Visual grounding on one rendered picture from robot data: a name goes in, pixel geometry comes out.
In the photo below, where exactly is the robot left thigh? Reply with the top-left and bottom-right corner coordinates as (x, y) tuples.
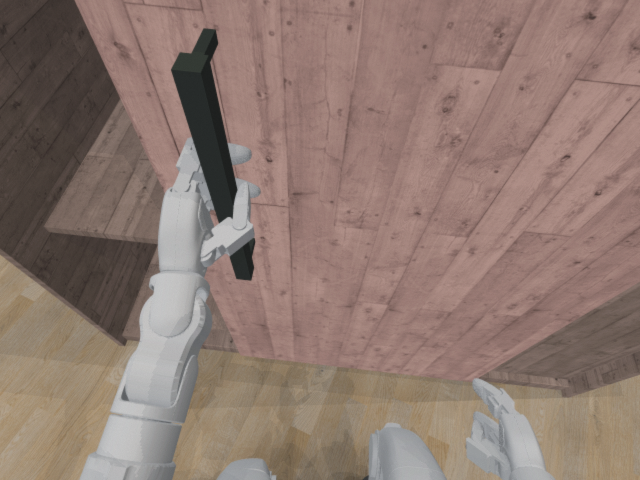
(216, 458), (277, 480)

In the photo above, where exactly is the robot thigh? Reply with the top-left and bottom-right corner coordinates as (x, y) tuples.
(216, 458), (277, 480)
(369, 427), (447, 480)

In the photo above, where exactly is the robot right thigh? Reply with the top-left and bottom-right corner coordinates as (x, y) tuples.
(369, 427), (447, 480)

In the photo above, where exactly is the wardrobe door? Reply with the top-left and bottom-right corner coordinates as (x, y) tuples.
(491, 282), (640, 379)
(75, 0), (640, 382)

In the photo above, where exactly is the robot left forearm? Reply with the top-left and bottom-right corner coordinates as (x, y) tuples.
(79, 270), (212, 480)

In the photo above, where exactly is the robot left hand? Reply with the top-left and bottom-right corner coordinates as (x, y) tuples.
(158, 137), (261, 278)

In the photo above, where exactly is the robot right hand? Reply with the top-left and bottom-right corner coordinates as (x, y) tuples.
(466, 378), (547, 480)

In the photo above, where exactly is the handle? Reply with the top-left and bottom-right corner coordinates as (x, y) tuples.
(171, 28), (255, 281)

